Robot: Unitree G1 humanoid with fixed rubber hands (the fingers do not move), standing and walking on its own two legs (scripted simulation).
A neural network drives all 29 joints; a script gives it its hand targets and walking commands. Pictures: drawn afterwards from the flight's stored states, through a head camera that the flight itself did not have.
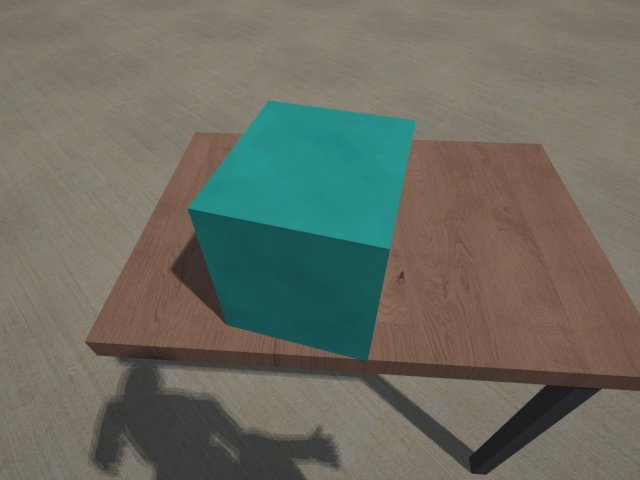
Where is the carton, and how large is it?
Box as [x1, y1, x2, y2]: [187, 101, 415, 360]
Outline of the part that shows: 268,101 187,208 226,322 228,325 367,360 415,120 276,101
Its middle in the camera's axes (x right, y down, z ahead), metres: +0.00 -0.01 +0.57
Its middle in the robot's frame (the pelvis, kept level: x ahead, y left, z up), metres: +0.45 +0.00 +0.07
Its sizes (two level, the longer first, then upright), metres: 0.249 0.220 0.246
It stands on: a table, 0.73 m high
